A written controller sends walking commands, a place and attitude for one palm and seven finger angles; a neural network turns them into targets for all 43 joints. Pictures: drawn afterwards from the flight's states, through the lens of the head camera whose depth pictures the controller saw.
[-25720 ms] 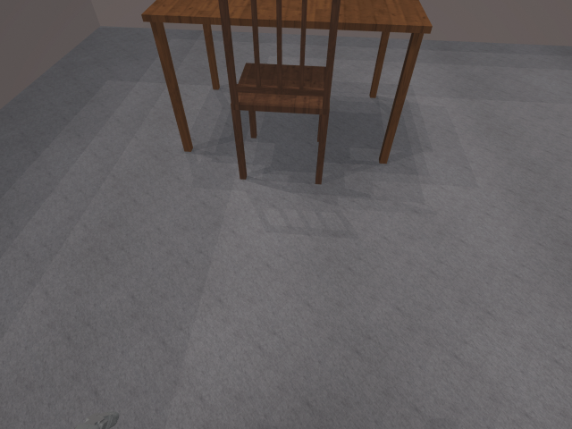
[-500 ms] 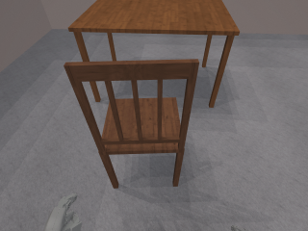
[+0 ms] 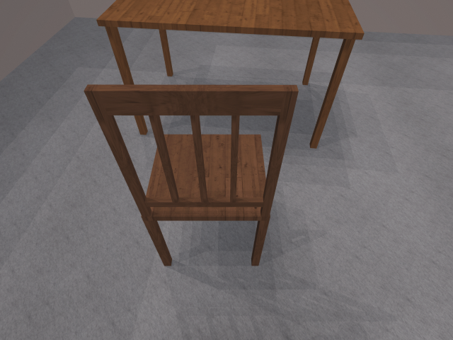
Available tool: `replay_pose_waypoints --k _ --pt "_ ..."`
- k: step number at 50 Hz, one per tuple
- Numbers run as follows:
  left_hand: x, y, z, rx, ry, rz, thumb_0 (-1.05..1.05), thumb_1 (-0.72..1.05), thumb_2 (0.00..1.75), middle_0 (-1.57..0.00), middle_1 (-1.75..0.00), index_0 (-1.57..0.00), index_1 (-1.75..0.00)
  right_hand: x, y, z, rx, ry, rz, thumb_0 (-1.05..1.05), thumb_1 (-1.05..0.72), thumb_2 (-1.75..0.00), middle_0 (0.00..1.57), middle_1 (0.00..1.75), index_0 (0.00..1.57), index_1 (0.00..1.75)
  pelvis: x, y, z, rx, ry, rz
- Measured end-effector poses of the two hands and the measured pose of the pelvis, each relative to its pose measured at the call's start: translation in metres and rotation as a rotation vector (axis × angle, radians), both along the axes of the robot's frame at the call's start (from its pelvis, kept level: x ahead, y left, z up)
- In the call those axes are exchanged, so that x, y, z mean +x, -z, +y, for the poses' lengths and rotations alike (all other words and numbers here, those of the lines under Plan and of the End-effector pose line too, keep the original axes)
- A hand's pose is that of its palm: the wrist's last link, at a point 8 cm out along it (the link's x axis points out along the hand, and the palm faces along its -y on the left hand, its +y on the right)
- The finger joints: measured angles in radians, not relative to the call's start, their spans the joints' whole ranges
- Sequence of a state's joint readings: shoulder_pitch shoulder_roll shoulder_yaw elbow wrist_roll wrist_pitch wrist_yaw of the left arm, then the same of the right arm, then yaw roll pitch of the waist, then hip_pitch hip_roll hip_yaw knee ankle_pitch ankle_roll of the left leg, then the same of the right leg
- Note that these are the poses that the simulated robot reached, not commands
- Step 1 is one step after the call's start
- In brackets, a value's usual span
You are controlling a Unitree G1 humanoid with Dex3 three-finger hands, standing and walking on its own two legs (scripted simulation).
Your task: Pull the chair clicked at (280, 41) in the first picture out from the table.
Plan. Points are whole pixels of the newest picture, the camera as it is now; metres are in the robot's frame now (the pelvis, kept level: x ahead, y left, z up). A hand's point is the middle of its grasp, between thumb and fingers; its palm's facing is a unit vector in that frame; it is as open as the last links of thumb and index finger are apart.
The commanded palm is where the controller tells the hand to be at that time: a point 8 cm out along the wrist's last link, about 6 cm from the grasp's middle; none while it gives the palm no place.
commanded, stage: let the arm hang, fingers relaxed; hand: left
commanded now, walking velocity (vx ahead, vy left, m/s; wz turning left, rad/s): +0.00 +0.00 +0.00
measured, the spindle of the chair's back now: (200, 163) +0.54 +0.11 -0.07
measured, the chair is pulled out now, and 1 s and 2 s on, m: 0.62 0.62 0.62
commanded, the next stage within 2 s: look to check the result in 0.42 s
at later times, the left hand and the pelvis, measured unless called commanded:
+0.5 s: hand out of the picture +0.00 +0.14 -0.17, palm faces +0.02 -0.98 -0.17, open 7.3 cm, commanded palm none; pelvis +0.01 -0.02 +0.00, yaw +0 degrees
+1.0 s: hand out of the picture -0.01 +0.14 -0.17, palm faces +0.02 -0.99 -0.16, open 7.4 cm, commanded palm none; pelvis +0.01 -0.01 +0.00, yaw +0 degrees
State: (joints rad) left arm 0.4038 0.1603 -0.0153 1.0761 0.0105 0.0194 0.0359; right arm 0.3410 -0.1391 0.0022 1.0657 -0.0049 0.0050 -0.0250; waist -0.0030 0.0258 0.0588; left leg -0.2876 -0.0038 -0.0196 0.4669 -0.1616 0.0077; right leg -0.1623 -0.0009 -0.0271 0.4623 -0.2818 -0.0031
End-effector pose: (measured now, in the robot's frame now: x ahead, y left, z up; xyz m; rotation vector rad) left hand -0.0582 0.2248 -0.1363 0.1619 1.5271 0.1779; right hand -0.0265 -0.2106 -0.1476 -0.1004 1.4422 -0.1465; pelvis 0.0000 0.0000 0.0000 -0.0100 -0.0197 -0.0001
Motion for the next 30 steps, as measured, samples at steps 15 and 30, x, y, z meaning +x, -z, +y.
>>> replay_pose_waypoints --k 15,30 --pt "0.053 0.010 -0.036 -0.058 0.028 -0.122 0.02 0.93 0.90 -0.20 -0.30 -0.20 -0.30 0.013 0.000 -0.009 -0.008 0.023 -0.035 0.01 -0.92 -0.89 0.19 0.30 0.20 0.30 0.007 0.000 -0.013 0.006 0.009 -0.009" --pt "0.056 0.007 -0.032 -0.038 0.018 -0.123 0.00 0.91 0.90 -0.20 -0.30 -0.20 -0.30 0.008 0.000 -0.008 0.004 0.025 -0.004 0.01 -0.91 -0.89 0.19 0.30 0.19 0.30 0.009 -0.001 -0.016 0.004 0.006 -0.011"
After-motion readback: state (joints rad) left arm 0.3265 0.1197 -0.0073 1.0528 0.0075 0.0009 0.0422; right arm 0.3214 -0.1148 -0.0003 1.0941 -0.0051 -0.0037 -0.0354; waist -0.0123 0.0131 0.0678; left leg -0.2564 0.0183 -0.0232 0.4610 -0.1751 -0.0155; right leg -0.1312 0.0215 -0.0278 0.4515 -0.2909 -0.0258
